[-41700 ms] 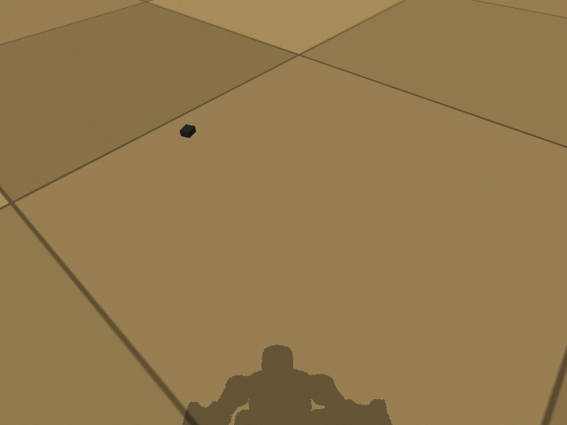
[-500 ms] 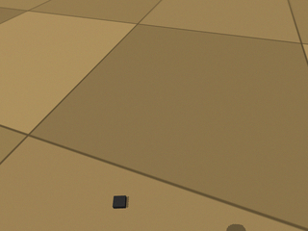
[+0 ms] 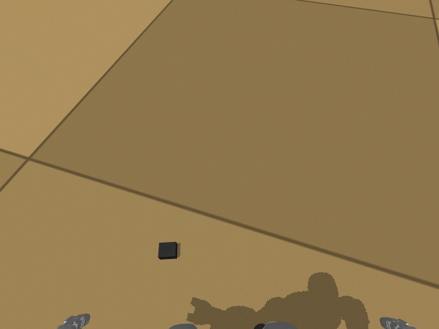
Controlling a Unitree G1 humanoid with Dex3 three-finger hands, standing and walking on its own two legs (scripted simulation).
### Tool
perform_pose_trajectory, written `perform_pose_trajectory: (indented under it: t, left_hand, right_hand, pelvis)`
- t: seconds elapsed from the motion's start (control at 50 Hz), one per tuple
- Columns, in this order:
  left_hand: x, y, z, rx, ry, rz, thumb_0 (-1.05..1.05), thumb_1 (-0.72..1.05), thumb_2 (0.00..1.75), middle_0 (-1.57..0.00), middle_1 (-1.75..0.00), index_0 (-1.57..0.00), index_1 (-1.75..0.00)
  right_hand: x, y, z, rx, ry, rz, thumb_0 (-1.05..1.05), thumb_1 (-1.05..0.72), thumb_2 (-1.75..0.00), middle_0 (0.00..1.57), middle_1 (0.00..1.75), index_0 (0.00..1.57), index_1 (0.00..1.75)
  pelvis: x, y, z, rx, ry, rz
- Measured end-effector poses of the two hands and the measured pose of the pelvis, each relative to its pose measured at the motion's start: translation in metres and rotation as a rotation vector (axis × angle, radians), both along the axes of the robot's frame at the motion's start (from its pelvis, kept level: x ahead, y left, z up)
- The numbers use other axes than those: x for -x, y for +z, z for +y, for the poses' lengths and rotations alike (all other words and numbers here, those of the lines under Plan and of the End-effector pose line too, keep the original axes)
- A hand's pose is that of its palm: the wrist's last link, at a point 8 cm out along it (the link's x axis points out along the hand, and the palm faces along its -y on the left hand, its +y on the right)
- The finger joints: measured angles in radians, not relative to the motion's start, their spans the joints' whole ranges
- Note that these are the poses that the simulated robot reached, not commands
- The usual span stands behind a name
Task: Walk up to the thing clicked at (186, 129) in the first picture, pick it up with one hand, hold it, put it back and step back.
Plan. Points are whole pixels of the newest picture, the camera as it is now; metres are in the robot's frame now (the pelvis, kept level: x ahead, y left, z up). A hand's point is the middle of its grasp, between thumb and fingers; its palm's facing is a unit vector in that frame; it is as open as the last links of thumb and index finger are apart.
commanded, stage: step back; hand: left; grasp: from above
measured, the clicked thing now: (168, 250) +0.47 +0.26 -0.75
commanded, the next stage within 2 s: none
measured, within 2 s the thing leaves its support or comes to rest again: neither
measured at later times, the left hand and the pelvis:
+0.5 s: hand out of the picture +0.03 +0.26 -0.17, palm faces -0.12 -0.91 -0.40, open 7.4 cm; pelvis -0.10 +0.00 -0.02, yaw -5 degrees
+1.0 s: hand out of the picture -0.10 +0.27 -0.15, palm faces -0.02 -0.94 -0.34, open 7.4 cm; pelvis -0.23 +0.01 +0.00, yaw -2 degrees
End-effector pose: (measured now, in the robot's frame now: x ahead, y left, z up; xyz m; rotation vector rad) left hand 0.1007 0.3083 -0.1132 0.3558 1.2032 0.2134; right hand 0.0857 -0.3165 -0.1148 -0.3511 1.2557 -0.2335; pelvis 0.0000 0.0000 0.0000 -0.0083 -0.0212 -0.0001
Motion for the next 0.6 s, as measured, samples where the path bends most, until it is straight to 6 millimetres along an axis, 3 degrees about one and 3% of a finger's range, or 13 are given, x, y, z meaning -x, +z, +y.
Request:
perform_pose_trajectory:
  t: [0.12,0.24,0.38,0.48,0.54,0.6]
  left_hand:
    - [-0.009,-0.013,0.025,-0.004,-0.038,-0.045,0.01,0.9,0.9,-0.2,-0.3,-0.21,-0.3]
    - [0.0,-0.009,0.024,0.011,-0.063,-0.056,0.01,0.91,0.9,-0.2,-0.3,-0.2,-0.3]
    - [0.038,-0.013,0.014,0.012,-0.1,-0.012,0.01,0.91,0.9,-0.2,-0.3,-0.21,-0.3]
    - [0.067,-0.016,0.0,-0.014,-0.114,-0.011,0.01,0.91,0.9,-0.2,-0.3,-0.21,-0.3]
    - [0.093,-0.007,-0.012,-0.014,-0.105,-0.012,0.01,0.91,0.9,-0.2,-0.3,-0.21,-0.3]
    - [0.117,0.005,-0.016,-0.017,-0.09,-0.013,0.01,0.9,0.9,-0.2,-0.3,-0.21,-0.3]
  right_hand:
    - [0.037,0.004,0.012,0.046,-0.015,0.012,0.0,-0.9,-0.9,0.2,0.3,0.2,0.3]
    - [0.076,0.016,0.024,0.054,-0.022,0.047,0.0,-0.9,-0.9,0.21,0.3,0.2,0.3]
    - [0.094,0.01,0.021,0.048,-0.034,-0.029,0.0,-0.9,-0.9,0.21,0.3,0.2,0.3]
    - [0.109,-0.009,0.005,0.018,-0.032,-0.079,0.0,-0.9,-0.9,0.21,0.3,0.21,0.3]
    - [0.121,-0.017,-0.003,-0.003,-0.049,-0.083,0.0,-0.9,-0.9,0.21,0.3,0.2,0.3]
    - [0.134,-0.012,-0.004,-0.019,-0.059,-0.078,0.01,-0.9,-0.9,0.21,0.3,0.2,0.3]
  pelvis:
    - [0.019,-0.011,0.021,-0.004,-0.004,0.004]
    - [0.039,-0.001,0.024,0.018,-0.02,0.014]
    - [0.068,-0.005,0.02,0.009,-0.074,0.005]
    - [0.095,-0.019,0.005,-0.009,-0.101,-0.01]
    - [0.111,-0.017,-0.001,0.03,-0.079,-0.03]
    - [0.121,-0.009,-0.005,-0.025,-0.102,-0.025]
